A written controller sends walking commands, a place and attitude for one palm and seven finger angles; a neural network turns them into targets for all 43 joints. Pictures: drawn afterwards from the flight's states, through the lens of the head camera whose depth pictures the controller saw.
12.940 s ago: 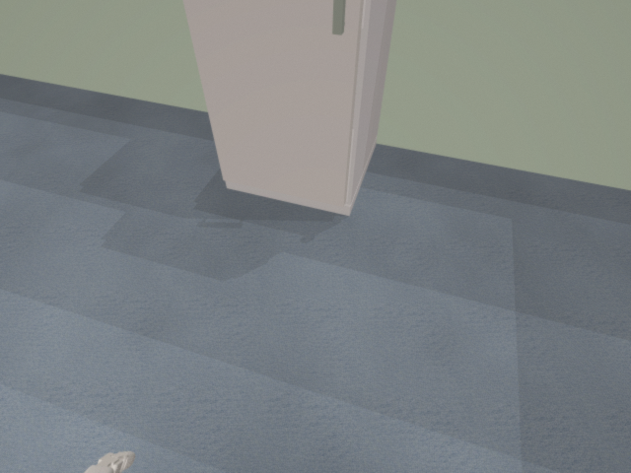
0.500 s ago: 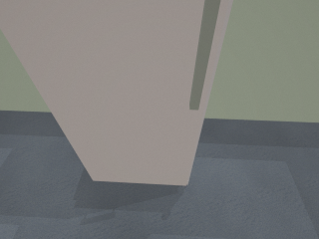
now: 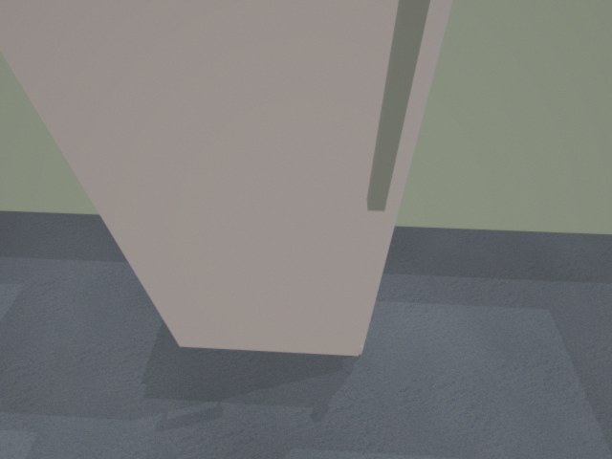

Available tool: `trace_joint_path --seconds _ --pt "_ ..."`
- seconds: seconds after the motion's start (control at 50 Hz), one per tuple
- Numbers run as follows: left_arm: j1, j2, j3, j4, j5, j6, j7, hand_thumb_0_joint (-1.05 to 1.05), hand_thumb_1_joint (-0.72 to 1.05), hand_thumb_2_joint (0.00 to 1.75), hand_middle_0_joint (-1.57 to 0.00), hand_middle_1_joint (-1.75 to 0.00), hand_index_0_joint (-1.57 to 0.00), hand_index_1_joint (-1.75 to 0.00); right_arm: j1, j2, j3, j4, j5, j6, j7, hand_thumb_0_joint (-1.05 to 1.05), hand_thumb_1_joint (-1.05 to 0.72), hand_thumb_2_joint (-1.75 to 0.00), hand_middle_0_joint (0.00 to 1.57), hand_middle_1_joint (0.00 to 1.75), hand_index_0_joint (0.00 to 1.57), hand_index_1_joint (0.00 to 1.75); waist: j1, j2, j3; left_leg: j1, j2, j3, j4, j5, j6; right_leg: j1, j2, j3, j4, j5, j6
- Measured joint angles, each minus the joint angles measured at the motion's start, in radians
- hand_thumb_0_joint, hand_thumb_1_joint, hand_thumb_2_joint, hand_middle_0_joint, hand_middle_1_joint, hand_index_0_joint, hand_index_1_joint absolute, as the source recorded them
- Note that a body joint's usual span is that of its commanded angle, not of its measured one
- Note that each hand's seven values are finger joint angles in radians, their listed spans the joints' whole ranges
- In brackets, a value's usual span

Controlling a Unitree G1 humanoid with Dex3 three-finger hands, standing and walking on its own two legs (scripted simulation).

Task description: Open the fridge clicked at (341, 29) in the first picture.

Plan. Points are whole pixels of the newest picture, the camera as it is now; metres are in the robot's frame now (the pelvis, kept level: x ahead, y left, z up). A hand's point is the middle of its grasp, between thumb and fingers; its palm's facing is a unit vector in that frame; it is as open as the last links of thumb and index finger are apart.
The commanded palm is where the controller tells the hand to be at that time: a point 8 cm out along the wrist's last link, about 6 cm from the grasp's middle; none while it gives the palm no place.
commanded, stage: look again from close up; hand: right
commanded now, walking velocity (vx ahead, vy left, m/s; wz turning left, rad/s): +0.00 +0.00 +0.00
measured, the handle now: (392, 97) +0.52 -0.09 +0.23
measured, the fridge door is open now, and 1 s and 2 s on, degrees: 0 0 0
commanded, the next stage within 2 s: raise the hand to about handle height in 0.32 s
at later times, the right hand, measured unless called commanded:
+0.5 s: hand out of the picture +0.05 -0.18 -0.15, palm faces +0.18 +0.96 -0.20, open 7.4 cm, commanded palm +0.10 -0.22 -0.06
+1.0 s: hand (504, 455) +0.14 -0.20 +0.02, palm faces +0.13 +0.99 -0.05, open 9.6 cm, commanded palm +0.13 -0.25 +0.04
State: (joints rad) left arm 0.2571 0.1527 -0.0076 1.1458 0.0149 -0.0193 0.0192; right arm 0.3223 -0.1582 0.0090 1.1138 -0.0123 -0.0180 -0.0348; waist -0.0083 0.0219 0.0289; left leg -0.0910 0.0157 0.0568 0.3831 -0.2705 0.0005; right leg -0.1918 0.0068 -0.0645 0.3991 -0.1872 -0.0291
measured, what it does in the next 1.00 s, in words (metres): lowers itself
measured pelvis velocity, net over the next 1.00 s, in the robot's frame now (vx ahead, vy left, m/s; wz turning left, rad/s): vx -0.03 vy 0.03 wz -0.05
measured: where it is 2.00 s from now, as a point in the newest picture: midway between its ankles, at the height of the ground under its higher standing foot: outside the picture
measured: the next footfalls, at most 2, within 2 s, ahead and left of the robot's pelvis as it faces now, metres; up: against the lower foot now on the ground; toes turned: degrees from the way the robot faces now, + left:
none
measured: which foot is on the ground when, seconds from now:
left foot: down 0.00-1.00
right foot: down 0.00-1.00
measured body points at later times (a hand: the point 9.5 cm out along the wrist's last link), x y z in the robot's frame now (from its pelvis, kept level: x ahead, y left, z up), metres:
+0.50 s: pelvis +0.00 +0.00 +0.00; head +0.01 +0.00 +0.44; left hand +0.03 +0.24 -0.15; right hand +0.04 -0.23 -0.13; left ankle -0.04 +0.11 -0.74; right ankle +0.02 -0.10 -0.74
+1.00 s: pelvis -0.03 +0.03 -0.05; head -0.01 +0.01 +0.40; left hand +0.19 +0.25 -0.10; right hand +0.13 -0.25 +0.03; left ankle -0.04 +0.11 -0.74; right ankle +0.02 -0.10 -0.74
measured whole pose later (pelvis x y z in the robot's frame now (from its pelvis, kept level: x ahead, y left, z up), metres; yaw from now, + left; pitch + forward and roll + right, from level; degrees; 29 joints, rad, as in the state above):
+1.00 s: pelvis -0.03 +0.03 -0.05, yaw -3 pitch +5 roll +3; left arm 0.19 0.25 0.00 0.56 -0.03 -0.22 0.07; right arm 0.46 -0.25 -0.21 -0.06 0.31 -0.43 0.28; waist -0.05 -0.02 -0.06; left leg -0.49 -0.02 0.15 0.88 -0.48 0.05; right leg -0.65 -0.04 0.04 0.94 -0.38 0.01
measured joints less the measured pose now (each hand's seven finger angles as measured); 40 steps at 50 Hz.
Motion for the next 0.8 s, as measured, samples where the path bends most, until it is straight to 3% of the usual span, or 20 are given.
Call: trace_joint_path --seconds 0.44,0.48,0.54,0.6,0.64,0.7,0.74,0.8 --pt "-0.005 0.007 0.0 -0.008 -0.001 0.002 -0.001 0.01 0.91 0.9 -0.2 -0.3 -0.2 -0.3 -0.002 0.001 0.002 -0.001 -0.003 -0.007 -0.008 0.01 -0.9 -0.9 0.2 0.3 0.2 0.3 -0.002 -0.008 -0.001 -0.004 -0.011 0.007 0.0 -0.001 0.005 -0.019 -0.012 0.008 0.028 -0.011 0.006" --pt "0.029 0.019 -0.01 -0.112 -0.027 -0.038 0.02 0.01 0.92 0.9 -0.2 -0.3 -0.2 -0.3 0.101 -0.002 -0.017 -0.374 0.073 0.098 -0.021 0.02 -0.91 -0.9 0.2 0.3 0.2 0.3 -0.004 -0.009 0.02 -0.025 -0.008 0.005 0.043 -0.015 0.005 -0.033 -0.011 0.005 0.059 -0.025 0.004" --pt "0.066 0.038 -0.005 -0.241 -0.051 -0.162 0.047 0.01 0.92 0.9 -0.2 -0.3 -0.2 -0.3 0.17 -0.03 -0.036 -0.802 0.139 0.021 -0.075 0.03 -0.91 -0.89 0.2 0.31 0.2 0.31 0.001 -0.011 0.001 -0.083 0.014 0.008 0.139 -0.062 0.005 -0.07 0.008 0.006 0.098 -0.036 0.001" --pt "0.034 0.071 0.01 -0.341 -0.042 -0.219 0.043 0.01 0.91 0.9 -0.2 -0.3 -0.2 -0.3 0.103 -0.032 -0.07 -0.987 0.177 -0.124 -0.045 0.03 -0.88 -0.87 0.2 0.33 0.2 0.33 0.032 -0.044 -0.048 -0.159 0.02 0.025 0.216 -0.092 0.003 -0.158 0.01 0.023 0.183 -0.06 -0.001" --pt "-0.012 0.079 0.023 -0.393 -0.029 -0.228 0.025 0.01 0.91 0.9 -0.2 -0.3 -0.2 -0.3 0.051 -0.026 -0.106 -1.015 0.208 -0.264 0.033 0.02 -0.85 -0.86 0.2 0.35 0.2 0.35 0.04 -0.046 -0.095 -0.251 0.016 0.016 0.296 -0.119 0.008 -0.244 0.0 0.015 0.258 -0.087 0.003" --pt "-0.079 0.08 0.045 -0.479 -0.027 -0.216 -0.013 0.01 0.91 0.9 -0.2 -0.3 -0.2 -0.3 0.023 -0.023 -0.136 -1.008 0.256 -0.439 0.221 0.01 -0.78 -0.84 0.2 0.39 0.2 0.39 0.042 -0.03 -0.129 -0.373 0.003 0.001 0.424 -0.165 0.017 -0.358 -0.02 0.003 0.38 -0.135 0.009" --pt "-0.104 0.086 0.053 -0.543 -0.036 -0.199 -0.018 0.01 0.91 0.9 -0.2 -0.3 -0.2 -0.3 0.046 -0.029 -0.142 -1.012 0.274 -0.448 0.315 0.01 -0.74 -0.82 0.21 0.41 0.21 0.41 0.034 -0.015 -0.132 -0.419 -0.002 -0.002 0.486 -0.192 0.024 -0.402 -0.028 0.001 0.439 -0.16 0.011" --pt "-0.113 0.098 0.06 -0.62 -0.042 -0.172 0.0 0.01 0.91 0.9 -0.2 -0.3 -0.2 -0.3 0.124 -0.038 -0.153 -1.042 0.295 -0.367 0.348 0.01 -0.66 -0.79 0.22 0.46 0.22 0.46 0.014 -0.001 -0.13 -0.444 -0.008 0.007 0.531 -0.217 0.031 -0.433 -0.035 0.011 0.49 -0.184 0.018"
